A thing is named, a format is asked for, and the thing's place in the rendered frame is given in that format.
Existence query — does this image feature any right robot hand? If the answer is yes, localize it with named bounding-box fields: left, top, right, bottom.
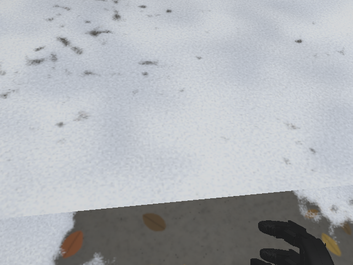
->
left=250, top=220, right=334, bottom=265

